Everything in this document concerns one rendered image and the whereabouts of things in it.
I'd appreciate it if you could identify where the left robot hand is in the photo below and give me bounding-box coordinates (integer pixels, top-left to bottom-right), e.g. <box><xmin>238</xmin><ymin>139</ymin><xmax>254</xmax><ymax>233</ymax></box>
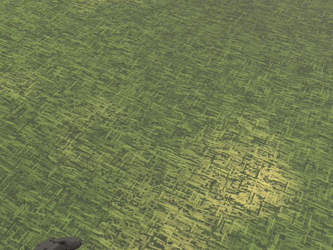
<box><xmin>33</xmin><ymin>236</ymin><xmax>82</xmax><ymax>250</ymax></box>

